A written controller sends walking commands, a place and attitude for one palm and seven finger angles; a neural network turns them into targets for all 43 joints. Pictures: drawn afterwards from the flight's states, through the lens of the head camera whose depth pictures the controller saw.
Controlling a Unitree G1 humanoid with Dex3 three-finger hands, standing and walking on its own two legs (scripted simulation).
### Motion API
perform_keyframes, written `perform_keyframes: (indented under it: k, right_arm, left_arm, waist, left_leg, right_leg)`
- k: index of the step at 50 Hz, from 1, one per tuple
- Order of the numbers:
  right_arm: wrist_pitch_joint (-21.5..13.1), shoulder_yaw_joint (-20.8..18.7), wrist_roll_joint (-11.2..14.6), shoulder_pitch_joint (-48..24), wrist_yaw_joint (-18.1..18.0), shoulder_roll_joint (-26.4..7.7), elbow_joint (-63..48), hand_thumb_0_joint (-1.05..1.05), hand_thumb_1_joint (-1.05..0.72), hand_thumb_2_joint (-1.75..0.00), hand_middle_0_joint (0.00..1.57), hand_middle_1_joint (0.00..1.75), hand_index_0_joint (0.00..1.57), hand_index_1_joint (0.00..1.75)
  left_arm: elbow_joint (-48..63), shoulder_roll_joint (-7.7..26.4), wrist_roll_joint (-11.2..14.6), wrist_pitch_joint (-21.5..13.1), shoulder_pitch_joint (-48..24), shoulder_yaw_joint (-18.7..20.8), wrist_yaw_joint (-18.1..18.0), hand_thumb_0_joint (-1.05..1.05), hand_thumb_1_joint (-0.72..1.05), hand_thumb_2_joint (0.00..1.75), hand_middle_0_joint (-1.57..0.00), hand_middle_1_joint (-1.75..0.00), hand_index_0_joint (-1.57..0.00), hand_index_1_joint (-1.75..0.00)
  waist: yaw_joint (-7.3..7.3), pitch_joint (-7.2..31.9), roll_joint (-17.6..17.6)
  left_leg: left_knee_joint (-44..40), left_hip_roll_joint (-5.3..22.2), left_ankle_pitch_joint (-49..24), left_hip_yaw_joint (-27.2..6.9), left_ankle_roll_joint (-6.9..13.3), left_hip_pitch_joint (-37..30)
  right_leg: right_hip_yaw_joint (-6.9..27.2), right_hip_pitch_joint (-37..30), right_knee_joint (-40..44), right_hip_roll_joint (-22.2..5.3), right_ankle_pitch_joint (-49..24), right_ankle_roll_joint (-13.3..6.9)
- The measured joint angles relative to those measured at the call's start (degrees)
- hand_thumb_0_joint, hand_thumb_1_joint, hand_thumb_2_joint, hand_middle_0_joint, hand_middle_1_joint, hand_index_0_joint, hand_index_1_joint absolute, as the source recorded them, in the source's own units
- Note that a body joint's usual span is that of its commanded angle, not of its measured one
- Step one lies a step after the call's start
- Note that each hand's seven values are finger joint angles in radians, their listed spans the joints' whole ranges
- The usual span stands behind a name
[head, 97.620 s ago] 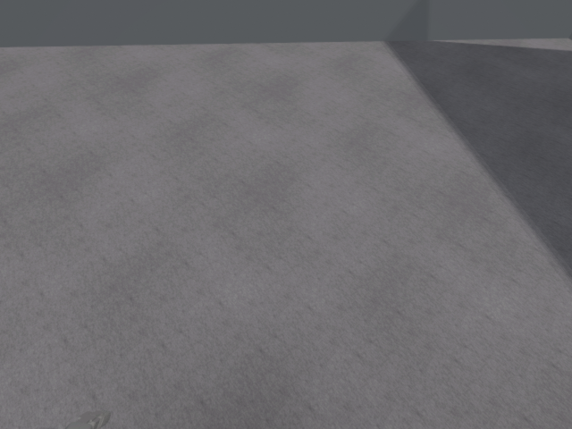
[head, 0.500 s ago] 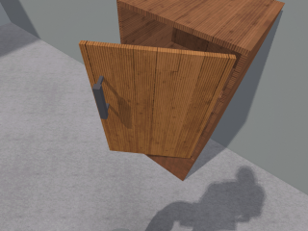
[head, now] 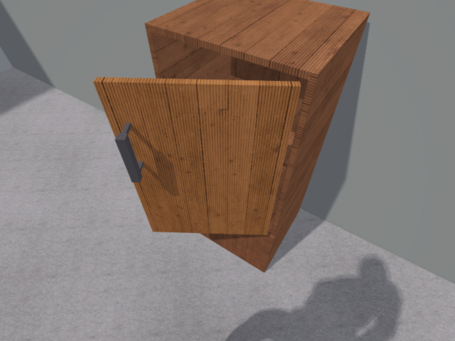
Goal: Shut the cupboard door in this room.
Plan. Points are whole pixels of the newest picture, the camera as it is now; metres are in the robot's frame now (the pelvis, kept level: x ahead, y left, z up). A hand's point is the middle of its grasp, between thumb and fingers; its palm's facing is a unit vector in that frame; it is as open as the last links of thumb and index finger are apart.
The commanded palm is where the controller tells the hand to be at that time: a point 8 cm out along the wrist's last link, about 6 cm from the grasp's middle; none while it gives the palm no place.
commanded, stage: come to a stop and stand still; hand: left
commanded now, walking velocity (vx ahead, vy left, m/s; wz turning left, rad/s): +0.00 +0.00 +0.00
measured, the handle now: (132, 153) +0.51 +0.25 +0.02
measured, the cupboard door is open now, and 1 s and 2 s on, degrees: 31 31 31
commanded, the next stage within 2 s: look again from close up in 0.14 s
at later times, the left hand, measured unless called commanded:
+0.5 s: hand out of the picture +0.04 +0.22 -0.18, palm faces -0.01 -0.98 -0.22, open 7.4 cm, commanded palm none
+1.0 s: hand (92, 300) +0.19 +0.24 -0.03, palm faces +0.25 -0.96 -0.11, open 7.2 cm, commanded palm +0.12 +0.29 -0.06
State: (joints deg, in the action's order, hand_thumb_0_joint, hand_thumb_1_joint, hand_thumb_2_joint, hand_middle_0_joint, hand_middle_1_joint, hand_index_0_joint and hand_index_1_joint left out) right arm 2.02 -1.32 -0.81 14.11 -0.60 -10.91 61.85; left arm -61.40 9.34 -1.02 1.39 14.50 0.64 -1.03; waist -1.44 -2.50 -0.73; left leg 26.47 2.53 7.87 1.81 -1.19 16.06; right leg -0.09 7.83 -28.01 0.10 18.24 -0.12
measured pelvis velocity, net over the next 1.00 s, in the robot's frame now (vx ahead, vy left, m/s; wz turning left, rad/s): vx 0.00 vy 0.03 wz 0.03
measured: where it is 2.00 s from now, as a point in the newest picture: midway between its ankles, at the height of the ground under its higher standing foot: outside the picture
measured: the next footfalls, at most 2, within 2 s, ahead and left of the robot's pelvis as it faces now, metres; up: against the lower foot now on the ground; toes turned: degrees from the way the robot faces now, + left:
none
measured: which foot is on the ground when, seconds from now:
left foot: down 0.00-1.00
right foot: down 0.00-1.00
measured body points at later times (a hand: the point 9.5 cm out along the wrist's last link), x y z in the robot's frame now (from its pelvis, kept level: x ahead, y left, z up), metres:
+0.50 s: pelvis +0.02 +0.04 -0.01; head +0.03 +0.04 +0.44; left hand +0.04 +0.27 -0.16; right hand +0.02 -0.19 -0.16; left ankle +0.06 +0.13 -0.74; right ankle -0.03 -0.12 -0.74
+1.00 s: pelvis +0.00 +0.03 -0.03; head +0.00 +0.04 +0.42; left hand +0.18 +0.29 -0.02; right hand +0.13 -0.21 -0.11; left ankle +0.06 +0.13 -0.74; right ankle +0.00 -0.09 -0.74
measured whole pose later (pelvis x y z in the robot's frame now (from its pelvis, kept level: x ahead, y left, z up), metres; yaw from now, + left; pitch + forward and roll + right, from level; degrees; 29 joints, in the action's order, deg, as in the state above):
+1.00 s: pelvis +0.00 +0.03 -0.03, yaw +2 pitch +2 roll +0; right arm -16.7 -0.6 1.7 15.8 -2.5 -12.7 42.9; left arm -7.2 12.4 9.3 -11.7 23.4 6.9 -1.5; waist -1.3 2.5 1.7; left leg 41.4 -2.3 15.4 1.1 1.7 27.8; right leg -2.3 22.3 -43.6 -2.6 24.2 -0.1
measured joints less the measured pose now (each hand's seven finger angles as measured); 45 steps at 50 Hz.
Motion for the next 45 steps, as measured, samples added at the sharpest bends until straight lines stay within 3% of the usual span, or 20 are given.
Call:
perform_keyframes:
  k: [7, 11, 15, 20, 27, 42, 43, 44, 45]
  right_arm:
    - [-0.2, 0.4, -0.1, 4.6, -0.6, 1.2, 4.0, 0.01, -0.91, -0.90, 0.19, 0.30, 0.20, 0.29]
    - [-0.7, 0.6, -0.1, 5.5, -0.1, 0.7, 2.0, 0.01, -0.91, -0.90, 0.19, 0.30, 0.20, 0.29]
    - [-2.0, 1.1, -0.1, 5.9, -0.1, 1.6, -0.3, 0.01, -0.91, -0.90, 0.19, 0.30, 0.20, 0.29]
    - [-2.1, 1.8, -0.4, 4.2, -0.2, 2.9, -1.7, 0.01, -0.92, -0.90, 0.19, 0.30, 0.20, 0.29]
    - [-2.2, 1.4, -0.3, 1.5, 0.1, 1.2, -1.9, 0.03, -0.94, -0.90, 0.20, 0.30, 0.20, 0.29]
    - [-2.8, 1.4, 0.3, -4.1, 0.4, -1.3, -2.4, 0.01, -0.91, -0.90, 0.20, 0.30, 0.20, 0.29]
    - [-4.0, 1.5, 0.7, -3.5, -0.3, -1.3, -4.6, 0.01, -0.91, -0.90, 0.20, 0.30, 0.20, 0.29]
    - [-6.8, 1.9, 1.8, -2.0, -1.6, -1.3, -7.4, 0.01, -0.91, -0.90, 0.20, 0.30, 0.20, 0.29]
    - [-9.9, 1.9, 2.4, -0.5, -2.7, -1.2, -9.8, 0.01, -0.91, -0.90, 0.20, 0.30, 0.20, 0.29]
  left_arm:
    - [-2.2, -0.7, 0.3, 0.2, 0.5, 0.2, -0.2, 0.01, 0.92, 0.90, -0.20, -0.30, -0.20, -0.30]
    - [-1.2, -1.9, -0.2, -2.5, 2.2, -0.9, -1.4, 0.01, 0.92, 0.90, -0.21, -0.30, -0.20, -0.30]
    - [-0.5, -1.6, -0.1, -2.3, 2.5, -1.1, -1.5, 0.01, 0.91, 0.90, -0.21, -0.30, -0.20, -0.30]
    - [1.1, -0.5, -0.1, -1.7, 1.6, -0.8, -1.6, 0.01, 0.91, 0.90, -0.21, -0.30, -0.20, -0.30]
    - [2.5, 1.3, -0.2, -1.6, 1.7, -0.6, -1.5, 0.00, 0.91, 0.90, -0.20, -0.30, -0.20, -0.29]
    - [1.1, 3.6, -0.6, -1.5, 1.7, -1.0, -1.3, 0.00, 0.91, 0.90, -0.20, -0.30, -0.20, -0.30]
    - [10.8, 3.3, 0.6, 2.3, 4.3, 2.4, -0.8, 0.01, 0.91, 0.90, -0.20, -0.30, -0.20, -0.30]
    - [22.8, 3.7, 2.6, 3.1, 7.5, 3.4, -1.5, 0.01, 0.91, 0.90, -0.21, -0.30, -0.20, -0.30]
    - [33.5, 4.2, 4.8, 1.6, 10.8, 3.4, -2.5, 0.01, 0.91, 0.90, -0.21, -0.31, -0.20, -0.30]
  waist:
    - [-0.23, -0.4, 1.8]
    - [-0.39, -1.1, 0.0]
    - [-1.03, -0.9, 0.4]
    - [-0.18, 0.0, 0.2]
    - [0.98, 0.6, 1.1]
    - [2.11, 0.2, 2.2]
    - [1.81, -0.9, 2.3]
    - [2.10, -1.3, 2.7]
    - [2.39, -0.8, 3.2]
  left_leg:
    - [-1.1, 0.4, 0.5, -0.2, -0.4, -1.0]
    - [4.6, 1.1, 4.0, -1.3, 0.2, 1.9]
    - [7.0, -0.2, 5.7, -0.8, 1.1, 2.2]
    - [8.1, -1.6, 6.6, -0.3, 2.3, 2.5]
    - [6.1, -3.2, 5.9, 1.0, 3.5, 1.9]
    - [3.3, -3.3, 4.5, 1.5, 3.8, 0.1]
    - [4.4, -3.2, 4.8, 1.2, 3.7, 0.6]
    - [5.6, -3.2, 5.1, 1.0, 3.6, 1.4]
    - [6.5, -3.4, 5.4, 1.1, 3.4, 2.1]
  right_leg:
    - [-0.2, -1.4, 2.1, 0.4, -0.6, -0.4]
    - [0.2, -0.1, 1.2, 1.8, -0.5, 0.0]
    - [0.6, 0.5, -1.8, 0.4, 1.7, 0.8]
    - [0.9, 0.9, -3.2, -1.0, 2.8, 1.8]
    - [1.9, 1.1, -2.7, -2.8, 2.6, 2.8]
    - [2.3, -0.8, 0.9, -3.0, 0.6, 3.7]
    - [1.7, -0.2, -0.7, -2.9, 0.8, 3.2]
    - [0.7, 1.8, -4.5, -3.0, 1.4, 2.3]
    - [-0.1, 4.2, -8.6, -3.3, 1.7, 1.4]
